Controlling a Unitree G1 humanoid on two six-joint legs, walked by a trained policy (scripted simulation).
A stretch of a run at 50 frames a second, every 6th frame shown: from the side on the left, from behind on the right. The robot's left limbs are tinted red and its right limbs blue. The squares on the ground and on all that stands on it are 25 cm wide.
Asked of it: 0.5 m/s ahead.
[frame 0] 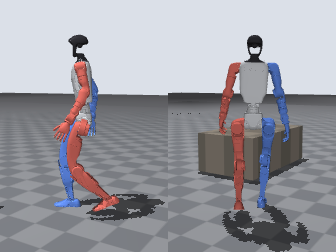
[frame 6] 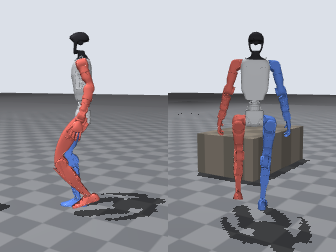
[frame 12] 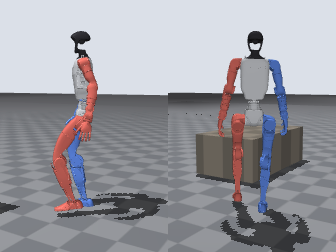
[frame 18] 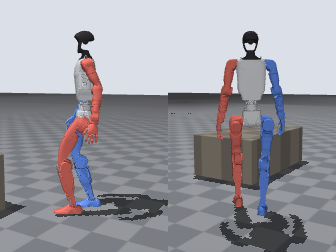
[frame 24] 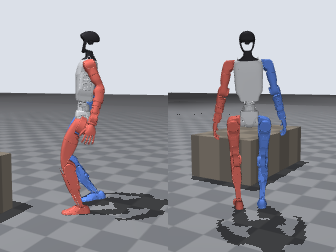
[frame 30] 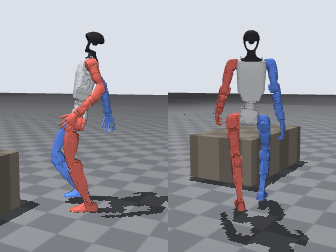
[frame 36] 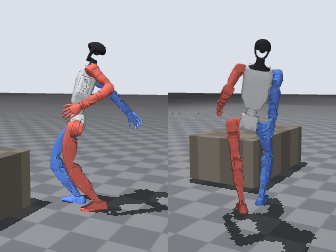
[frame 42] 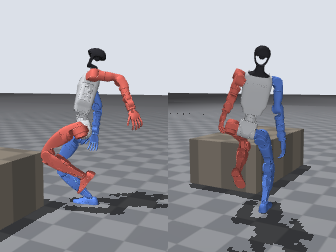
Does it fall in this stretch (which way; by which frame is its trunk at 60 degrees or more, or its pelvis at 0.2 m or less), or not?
no
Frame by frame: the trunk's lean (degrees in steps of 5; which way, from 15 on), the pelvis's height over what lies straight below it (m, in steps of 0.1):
0: 5, 0.8
6: 5, 0.8
12: 5, 0.8
18: 0, 0.8
24: 5, 0.8
30: 15 backward, 0.8
36: 20 backward and to its right, 0.7
42: 20 backward and to its right, 0.7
